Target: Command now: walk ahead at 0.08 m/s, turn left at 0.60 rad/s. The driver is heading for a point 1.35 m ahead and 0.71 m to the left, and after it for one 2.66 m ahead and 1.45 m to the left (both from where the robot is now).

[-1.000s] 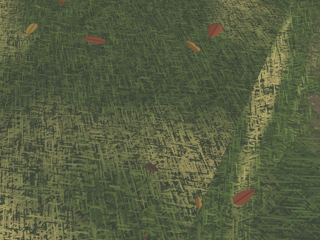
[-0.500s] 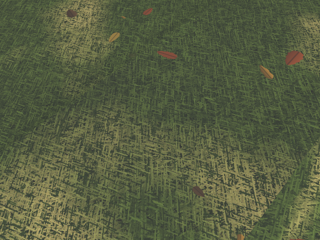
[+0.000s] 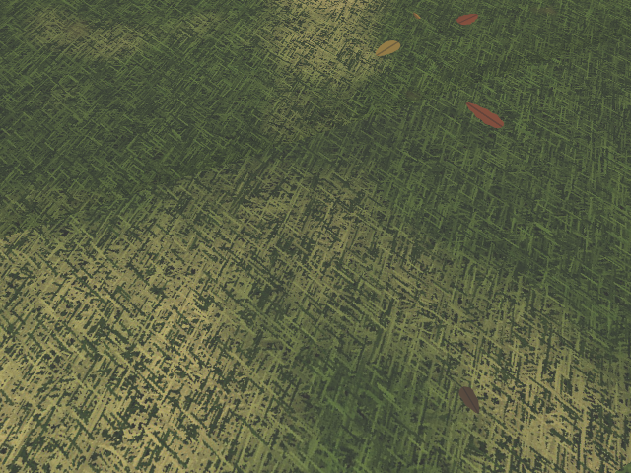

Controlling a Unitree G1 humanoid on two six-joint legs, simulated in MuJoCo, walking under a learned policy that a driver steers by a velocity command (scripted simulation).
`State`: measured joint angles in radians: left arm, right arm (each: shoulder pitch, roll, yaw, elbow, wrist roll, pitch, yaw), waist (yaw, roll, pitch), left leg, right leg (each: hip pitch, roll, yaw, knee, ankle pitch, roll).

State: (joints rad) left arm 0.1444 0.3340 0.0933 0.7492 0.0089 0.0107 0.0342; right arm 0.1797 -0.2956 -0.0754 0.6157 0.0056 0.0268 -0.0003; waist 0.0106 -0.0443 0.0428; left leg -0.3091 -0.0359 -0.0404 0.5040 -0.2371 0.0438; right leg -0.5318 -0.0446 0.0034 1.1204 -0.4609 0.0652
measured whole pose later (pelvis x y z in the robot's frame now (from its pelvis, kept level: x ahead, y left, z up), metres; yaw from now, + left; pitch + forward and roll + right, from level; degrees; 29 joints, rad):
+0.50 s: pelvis +0.03 -0.02 +0.00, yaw +18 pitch +2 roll +0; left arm 0.14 0.26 0.06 0.67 0.02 -0.01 0.03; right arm 0.20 -0.36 -0.11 0.63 0.03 0.06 -0.02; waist 0.00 0.05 0.04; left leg -0.53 -0.05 -0.08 1.14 -0.44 -0.08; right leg -0.27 -0.02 -0.03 0.46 -0.22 -0.02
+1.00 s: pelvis +0.03 +0.04 +0.01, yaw +35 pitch +3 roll -2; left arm 0.14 0.33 0.09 0.70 0.00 -0.02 0.00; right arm 0.26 -0.29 -0.06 0.62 0.01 0.00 -0.02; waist -0.02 -0.03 0.01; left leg -0.24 -0.05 -0.12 0.41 -0.22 0.06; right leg -0.52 -0.01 0.04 0.87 -0.27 0.05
